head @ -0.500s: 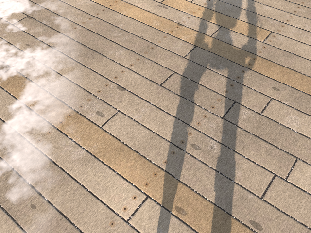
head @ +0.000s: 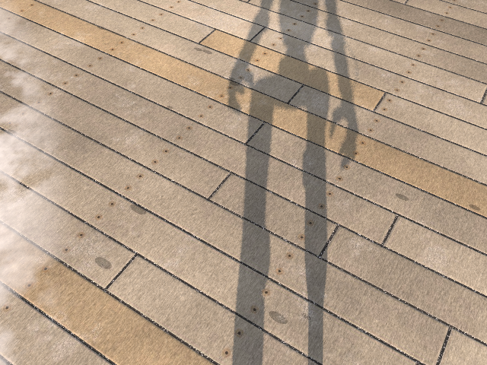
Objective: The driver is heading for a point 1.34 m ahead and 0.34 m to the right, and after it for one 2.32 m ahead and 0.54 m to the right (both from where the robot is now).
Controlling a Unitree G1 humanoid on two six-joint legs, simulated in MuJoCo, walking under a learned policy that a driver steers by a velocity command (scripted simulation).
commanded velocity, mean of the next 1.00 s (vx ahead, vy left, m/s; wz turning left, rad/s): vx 0.50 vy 0.00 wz -0.36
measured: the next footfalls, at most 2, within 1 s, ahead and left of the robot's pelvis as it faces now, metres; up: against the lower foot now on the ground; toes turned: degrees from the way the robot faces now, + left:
right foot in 0.16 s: +0.27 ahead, -0.10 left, +0.00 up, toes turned -4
left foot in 0.68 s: +0.58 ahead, +0.06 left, +0.00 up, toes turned -14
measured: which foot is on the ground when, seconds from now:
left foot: down 0.00-0.18, up 0.20-0.66, down 0.68-1.00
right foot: up 0.00-0.14, down 0.16-0.68, up 0.70-1.00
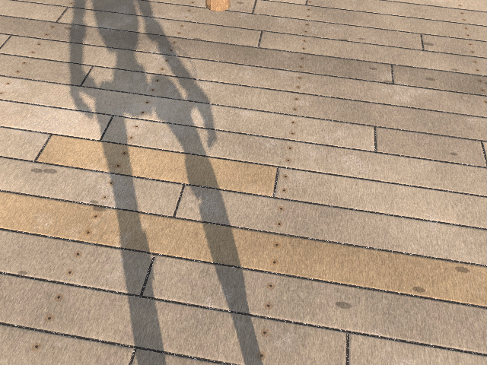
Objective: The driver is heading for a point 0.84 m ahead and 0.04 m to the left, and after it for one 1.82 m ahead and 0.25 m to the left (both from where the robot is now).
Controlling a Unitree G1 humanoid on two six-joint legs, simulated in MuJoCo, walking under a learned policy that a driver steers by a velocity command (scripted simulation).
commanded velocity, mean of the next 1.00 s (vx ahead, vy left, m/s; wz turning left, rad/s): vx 0.50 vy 0.00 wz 0.11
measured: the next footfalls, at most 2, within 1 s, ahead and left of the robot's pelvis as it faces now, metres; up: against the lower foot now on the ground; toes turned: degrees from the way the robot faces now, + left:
right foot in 0.22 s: +0.25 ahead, -0.12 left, +0.00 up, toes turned -11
left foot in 0.78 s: +0.56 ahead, +0.02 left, +0.00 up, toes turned +9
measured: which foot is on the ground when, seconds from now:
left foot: down 0.00-0.22, up 0.24-0.76, down 0.78-1.00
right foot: up 0.00-0.20, down 0.22-0.80, up 0.82-1.00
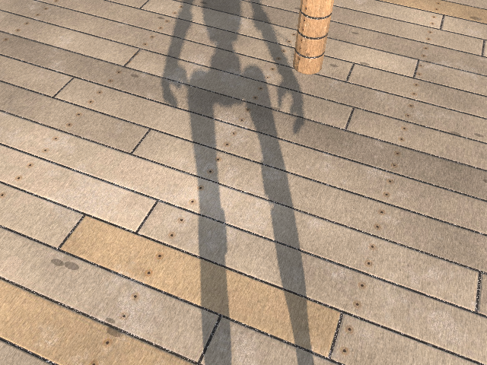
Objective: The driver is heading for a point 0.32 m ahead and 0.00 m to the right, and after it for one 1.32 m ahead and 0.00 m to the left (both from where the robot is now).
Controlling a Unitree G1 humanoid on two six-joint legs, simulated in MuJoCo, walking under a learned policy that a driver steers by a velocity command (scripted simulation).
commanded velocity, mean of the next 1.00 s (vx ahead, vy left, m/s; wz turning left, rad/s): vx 0.50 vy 0.00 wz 0.21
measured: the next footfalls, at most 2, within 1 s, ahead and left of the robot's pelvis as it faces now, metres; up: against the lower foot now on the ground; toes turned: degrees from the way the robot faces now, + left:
right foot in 0.30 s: +0.36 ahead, -0.12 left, +0.00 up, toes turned +9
left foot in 0.84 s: +0.59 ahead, +0.12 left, +0.00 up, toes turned +14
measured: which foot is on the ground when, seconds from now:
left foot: down 0.00-0.30, up 0.32-0.82, down 0.84-1.00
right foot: up 0.00-0.28, down 0.30-0.84, up 0.86-1.00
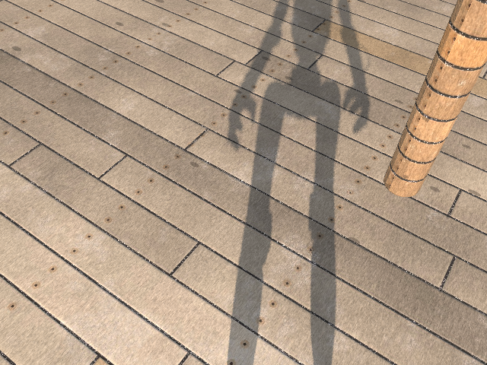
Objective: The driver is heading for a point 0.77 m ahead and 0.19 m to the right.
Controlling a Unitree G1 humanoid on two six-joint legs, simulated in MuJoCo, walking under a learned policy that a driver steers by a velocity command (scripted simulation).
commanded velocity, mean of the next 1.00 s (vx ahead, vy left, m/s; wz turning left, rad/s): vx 0.50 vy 0.00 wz -0.36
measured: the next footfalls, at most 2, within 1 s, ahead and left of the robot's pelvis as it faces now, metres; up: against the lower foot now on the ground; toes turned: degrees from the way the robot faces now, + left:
right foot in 0.40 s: +0.36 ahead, -0.12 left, +0.00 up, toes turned -12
left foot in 0.94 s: +0.75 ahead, -0.06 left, +0.00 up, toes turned -25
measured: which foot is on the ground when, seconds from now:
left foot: down 0.00-0.42, up 0.44-0.92, down 0.94-1.00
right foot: up 0.00-0.38, down 0.40-0.94, up 0.96-1.00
